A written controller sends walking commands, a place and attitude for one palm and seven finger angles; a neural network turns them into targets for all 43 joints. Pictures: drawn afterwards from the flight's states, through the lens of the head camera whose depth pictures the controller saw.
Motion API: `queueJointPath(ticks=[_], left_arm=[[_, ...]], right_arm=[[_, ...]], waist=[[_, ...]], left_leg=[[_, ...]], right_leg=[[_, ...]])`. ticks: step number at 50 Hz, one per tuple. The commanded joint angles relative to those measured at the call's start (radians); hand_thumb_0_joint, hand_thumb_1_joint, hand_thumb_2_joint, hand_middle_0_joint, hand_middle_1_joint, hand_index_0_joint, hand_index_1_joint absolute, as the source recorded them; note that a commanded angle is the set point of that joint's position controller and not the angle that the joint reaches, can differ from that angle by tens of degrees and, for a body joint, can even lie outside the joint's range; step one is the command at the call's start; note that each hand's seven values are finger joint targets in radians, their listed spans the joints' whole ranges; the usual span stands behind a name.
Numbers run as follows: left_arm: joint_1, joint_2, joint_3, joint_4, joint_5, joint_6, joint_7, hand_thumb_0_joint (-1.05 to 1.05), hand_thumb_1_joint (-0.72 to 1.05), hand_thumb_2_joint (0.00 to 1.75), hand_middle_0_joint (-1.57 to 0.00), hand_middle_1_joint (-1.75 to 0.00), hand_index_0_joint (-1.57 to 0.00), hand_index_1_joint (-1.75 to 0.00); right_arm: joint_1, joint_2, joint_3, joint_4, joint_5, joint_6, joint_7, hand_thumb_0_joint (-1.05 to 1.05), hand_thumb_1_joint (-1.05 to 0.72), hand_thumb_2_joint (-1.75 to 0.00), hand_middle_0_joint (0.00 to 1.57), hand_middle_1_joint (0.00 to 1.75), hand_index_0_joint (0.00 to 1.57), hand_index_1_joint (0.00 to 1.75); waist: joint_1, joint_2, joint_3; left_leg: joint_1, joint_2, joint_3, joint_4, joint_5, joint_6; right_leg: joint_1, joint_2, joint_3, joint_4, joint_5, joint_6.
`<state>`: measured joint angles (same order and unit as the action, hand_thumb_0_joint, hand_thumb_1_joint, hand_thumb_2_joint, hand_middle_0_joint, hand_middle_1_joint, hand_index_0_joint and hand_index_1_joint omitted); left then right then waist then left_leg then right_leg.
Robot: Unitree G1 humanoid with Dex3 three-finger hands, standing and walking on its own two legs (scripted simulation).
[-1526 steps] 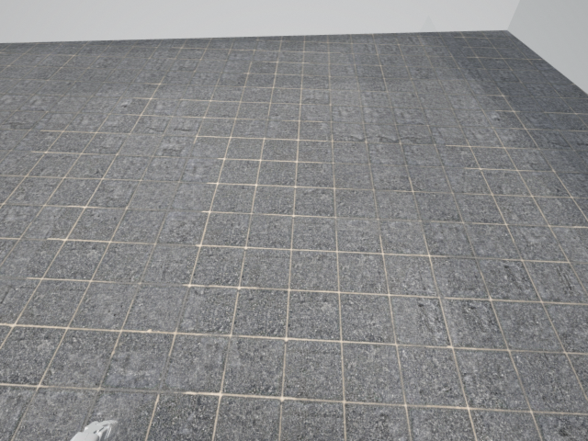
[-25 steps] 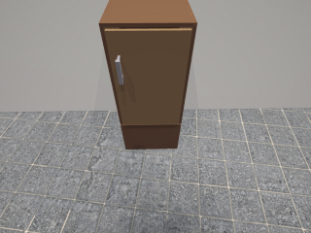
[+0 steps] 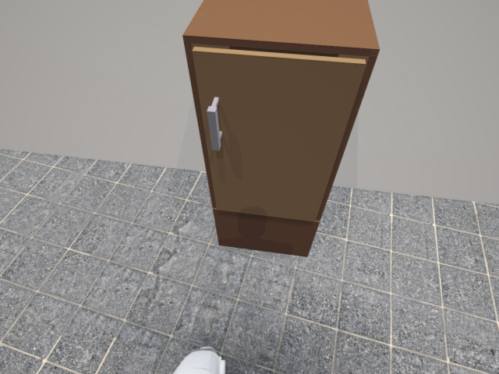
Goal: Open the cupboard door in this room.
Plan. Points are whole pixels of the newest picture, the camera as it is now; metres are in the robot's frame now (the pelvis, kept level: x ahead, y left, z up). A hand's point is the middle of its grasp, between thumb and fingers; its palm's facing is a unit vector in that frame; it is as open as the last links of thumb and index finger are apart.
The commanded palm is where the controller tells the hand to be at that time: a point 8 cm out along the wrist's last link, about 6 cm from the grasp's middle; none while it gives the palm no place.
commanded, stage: take the last steps up to it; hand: left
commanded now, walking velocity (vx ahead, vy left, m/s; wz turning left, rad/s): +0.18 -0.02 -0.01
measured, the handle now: (216, 124) +0.65 +0.16 -0.02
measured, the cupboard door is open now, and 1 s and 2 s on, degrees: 0 0 0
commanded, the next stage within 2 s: come to a stop and stand still in 0.06 s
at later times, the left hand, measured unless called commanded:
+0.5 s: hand (175, 322) +0.22 +0.18 -0.16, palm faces +0.00 -0.95 -0.30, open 7.3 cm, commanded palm none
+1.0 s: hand out of the picture +0.10 +0.22 -0.18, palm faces +0.06 -0.98 -0.20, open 7.3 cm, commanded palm none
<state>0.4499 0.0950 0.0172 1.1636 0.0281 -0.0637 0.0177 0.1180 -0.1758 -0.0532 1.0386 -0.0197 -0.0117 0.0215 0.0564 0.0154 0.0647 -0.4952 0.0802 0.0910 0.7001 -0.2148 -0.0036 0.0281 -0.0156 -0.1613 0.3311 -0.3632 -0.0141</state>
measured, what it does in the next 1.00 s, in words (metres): steps on the spot: left foot, then right foot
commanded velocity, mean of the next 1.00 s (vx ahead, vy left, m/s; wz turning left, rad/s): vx -0.09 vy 0.02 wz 0.00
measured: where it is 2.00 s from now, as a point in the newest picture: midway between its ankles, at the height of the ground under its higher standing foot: outside the picture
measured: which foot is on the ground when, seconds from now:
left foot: up 0.00-0.04, down 0.06-0.44, up 0.46-0.88, down 0.90-1.00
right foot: down 0.00-0.06, up 0.08-0.40, down 0.42-0.92, up 0.94-1.00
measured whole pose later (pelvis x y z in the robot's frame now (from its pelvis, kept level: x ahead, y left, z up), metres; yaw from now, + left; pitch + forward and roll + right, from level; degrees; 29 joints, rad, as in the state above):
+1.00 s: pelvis +0.08 +0.02 +0.00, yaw +0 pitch -1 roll +0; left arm 0.24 0.22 0.05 1.06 0.03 0.07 0.02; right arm 0.24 -0.15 -0.02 1.04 -0.01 0.02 -0.02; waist 0.03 -0.05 0.02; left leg -0.15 0.00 0.03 0.47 -0.31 0.02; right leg -0.41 -0.04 -0.02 0.69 -0.35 0.02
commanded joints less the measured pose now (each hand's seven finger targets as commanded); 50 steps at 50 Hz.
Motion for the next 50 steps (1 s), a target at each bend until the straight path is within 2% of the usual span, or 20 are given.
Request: queueJointPath(ticks=[1,2,3,4,7,11,19,20,21,22,23,26,29,38,42,43,44,45,46,50], left_arm=[[0.011,0.179,0.034,-0.032,-0.013,-0.012,0.009,0.0,0.9,0.9,-0.2,-0.3,-0.2,-0.3],[0.029,0.155,0.03,-0.042,-0.019,-0.011,0.006,0.0,0.9,0.9,-0.2,-0.3,-0.2,-0.3],[0.083,0.095,0.02,-0.052,-0.029,-0.013,-0.003,0.0,0.9,0.9,-0.2,-0.3,-0.2,-0.3],[0.034,0.111,0.017,-0.079,-0.022,-0.013,0.0,0.0,0.9,0.9,-0.2,-0.3,-0.2,-0.3],[-0.089,0.105,0.03,-0.086,-0.012,0.005,-0.011,0.0,0.9,0.9,-0.2,-0.3,-0.2,-0.3],[-0.004,0.047,0.021,-0.056,-0.014,0.05,-0.001,0.0,0.9,0.9,-0.2,-0.3,-0.2,-0.3],[-0.111,0.165,0.044,-0.145,-0.003,0.077,0.005,0.0,0.9,0.9,-0.2,-0.3,-0.2,-0.3],[-0.101,0.194,0.052,-0.151,-0.003,0.073,0.004,0.0,0.9,0.9,-0.2,-0.3,-0.2,-0.3],[-0.1,0.251,0.06,-0.159,0.004,0.065,0.007,0.0,0.9,0.9,-0.2,-0.3,-0.2,-0.3],[-0.102,0.309,0.068,-0.167,0.003,0.06,0.009,0.0,0.9,0.9,-0.2,-0.3,-0.2,-0.3],[-0.094,0.323,0.071,-0.17,-0.008,0.056,0.012,0.0,0.9,0.9,-0.2,-0.3,-0.2,-0.3],[-0.218,0.286,0.07,-0.214,-0.008,0.065,0.027,0.0,0.9,0.9,-0.2,-0.3,-0.2,-0.3],[-0.241,0.273,0.068,-0.234,-0.009,0.063,0.032,0.0,0.9,0.9,-0.2,-0.3,-0.2,-0.3],[-0.215,0.299,0.076,-0.223,0.006,0.071,0.017,0.0,0.9,0.9,-0.2,-0.3,-0.2,-0.3],[-0.237,0.291,0.074,-0.202,-0.002,0.08,0.015,0.0,0.9,0.9,-0.2,-0.3,-0.2,-0.3],[-0.247,0.271,0.068,-0.198,-0.009,0.085,0.014,0.0,0.9,0.9,-0.2,-0.3,-0.2,-0.3],[-0.243,0.228,0.057,-0.201,-0.015,0.09,0.012,0.0,0.9,0.9,-0.2,-0.3,-0.2,-0.3],[-0.227,0.168,0.046,-0.213,-0.022,0.096,0.007,0.0,0.9,0.9,-0.2,-0.3,-0.2,-0.3],[-0.253,0.172,0.041,-0.207,-0.011,0.103,0.008,0.0,0.9,0.9,-0.2,-0.3,-0.2,-0.3],[-0.171,0.16,0.034,-0.131,-0.005,0.099,-0.003,0.0,0.9,0.9,-0.2,-0.3,-0.2,-0.3]], right_arm=[[0.153,-0.054,-0.007,-0.016,-0.009,-0.042,-0.014,0.0,-0.9,-0.9,0.2,0.3,0.2,0.3],[0.283,-0.129,-0.022,0.019,-0.015,-0.05,-0.026,0.0,-0.9,-0.9,0.2,0.3,0.2,0.3],[0.373,-0.225,-0.044,0.038,-0.017,-0.052,-0.037,0.0,-0.9,-0.9,0.2,0.3,0.2,0.3],[0.365,-0.247,-0.046,0.032,0.003,-0.039,-0.041,0.0,-0.9,-0.9,0.2,0.3,0.2,0.3],[0.194,-0.125,-0.024,-0.002,-0.002,-0.052,-0.047,0.0,-0.9,-0.9,0.2,0.3,0.2,0.3],[0.091,-0.067,0.009,-0.014,0.006,-0.06,-0.056,0.0,-0.9,-0.9,0.2,0.3,0.2,0.3],[0.063,-0.135,-0.036,-0.025,-0.001,0.004,-0.059,0.0,-0.9,-0.9,0.2,0.3,0.2,0.3],[0.058,-0.136,-0.039,-0.033,-0.001,0.012,-0.057,0.0,-0.9,-0.9,0.2,0.3,0.2,0.3],[0.093,-0.111,-0.042,-0.036,0.005,0.019,-0.052,0.0,-0.9,-0.9,0.2,0.3,0.2,0.3],[0.124,-0.07,-0.037,-0.044,0.014,0.031,-0.047,0.0,-0.9,-0.9,0.2,0.3,0.2,0.3],[0.107,-0.078,-0.035,-0.047,0.019,0.052,-0.053,0.0,-0.9,-0.9,0.2,0.3,0.2,0.3],[0.099,-0.094,-0.035,-0.036,0.012,0.06,-0.048,0.0,-0.9,-0.9,0.2,0.3,0.2,0.3],[0.109,-0.1,-0.031,-0.039,0.008,0.069,-0.038,0.0,-0.9,-0.9,0.2,0.3,0.2,0.3],[0.104,-0.088,-0.01,-0.053,0.012,0.052,-0.025,0.0,-0.9,-0.9,0.2,0.3,0.2,0.3],[0.203,-0.069,-0.001,-0.022,0.014,0.033,-0.03,0.0,-0.9,-0.9,0.2,0.3,0.2,0.3],[0.245,-0.073,0.001,-0.006,0.014,0.026,-0.031,0.0,-0.9,-0.9,0.2,0.3,0.2,0.3],[0.249,-0.103,-0.002,-0.011,0.009,0.02,-0.032,0.0,-0.9,-0.9,0.2,0.3,0.2,0.3],[0.209,-0.169,-0.014,-0.038,-0.003,0.018,-0.036,0.0,-0.9,-0.9,0.2,0.3,0.2,0.3],[0.118,-0.186,-0.014,-0.062,0.0,0.021,-0.04,0.0,-0.9,-0.9,0.2,0.3,0.2,0.3],[0.047,-0.122,0.011,-0.046,0.005,0.004,-0.059,0.0,-0.9,-0.9,0.2,0.3,0.2,0.3]], waist=[[-0.121,-0.106,-0.056],[-0.163,-0.007,-0.175],[-0.163,0.224,-0.293],[-0.156,0.17,-0.282],[-0.107,0.076,-0.052],[-0.012,0.067,-0.068],[-0.018,0.135,-0.01],[-0.006,0.083,-0.025],[-0.013,-0.06,-0.074],[-0.019,-0.241,-0.109],[0.01,-0.298,-0.163],[-0.024,-0.124,-0.135],[-0.023,-0.148,-0.171],[-0.005,-0.232,-0.148],[-0.049,-0.201,-0.138],[-0.071,-0.154,-0.122],[-0.071,-0.015,-0.099],[-0.059,0.205,-0.022],[-0.059,0.269,0.044],[-0.004,0.153,0.061]], left_leg=[[0.336,-0.078,0.055,-0.213,0.083,0.041],[0.598,0.051,-0.073,-0.215,0.249,0.081],[0.816,0.319,-0.407,-0.229,0.51,0.212],[0.724,0.384,-0.445,-0.301,0.495,0.269],[0.431,0.302,-0.311,-0.412,0.333,0.231],[0.272,0.19,-0.073,-0.397,0.668,0.157],[0.277,0.171,-0.088,-0.24,0.573,0.098],[0.257,0.137,-0.071,-0.175,0.464,0.064],[0.204,0.039,-0.016,-0.028,0.22,0.015],[0.127,-0.082,0.026,0.169,-0.273,-0.026],[0.147,-0.092,-0.088,0.325,-0.474,-0.018],[0.033,-0.08,-0.155,0.547,-0.342,-0.031],[0.028,-0.072,-0.155,0.52,-0.253,-0.051],[0.156,-0.074,-0.075,0.108,-0.263,-0.037],[0.331,-0.081,-0.03,-0.195,-0.134,-0.018],[0.419,-0.07,-0.04,-0.306,-0.076,-0.009],[0.431,0.017,-0.157,-0.405,-0.127,0.017],[0.295,0.182,-0.358,-0.525,-0.252,0.08],[0.097,0.239,-0.416,-0.613,-0.336,0.129],[0.158,0.122,-0.227,-0.534,-0.061,0.123]], right_leg=[[-0.108,-0.199,0.074,0.236,0.765,-0.078],[-0.268,-0.141,0.047,0.442,0.552,-0.04],[-0.514,-0.016,0.008,0.726,-0.071,-0.001],[-0.557,-0.023,0.092,0.885,-0.264,-0.01],[-0.62,-0.111,0.153,0.914,-0.091,0.01],[-0.41,-0.105,0.137,0.654,0.024,0.048],[-0.295,-0.064,0.078,0.267,0.173,0.034],[-0.249,-0.094,0.101,0.204,0.374,0.026],[-0.178,-0.205,0.222,0.176,0.714,-0.016],[-0.136,-0.383,0.385,0.11,1.009,-0.131],[-0.182,-0.445,0.445,0.061,1.042,-0.201],[-0.15,-0.374,0.347,0.101,0.938,-0.209],[-0.127,-0.332,0.287,0.08,0.809,-0.171],[-0.164,-0.277,0.319,-0.038,0.344,-0.152],[-0.269,-0.235,0.297,-0.036,0.127,-0.1],[-0.36,-0.207,0.275,-0.009,0.008,-0.063],[-0.439,-0.139,0.223,0.084,-0.075,-0.023],[-0.478,-0.046,0.132,0.22,-0.078,0.026],[-0.414,-0.027,0.115,0.334,-0.087,0.041],[-0.4,-0.029,0.166,0.507,-0.006,0.037]])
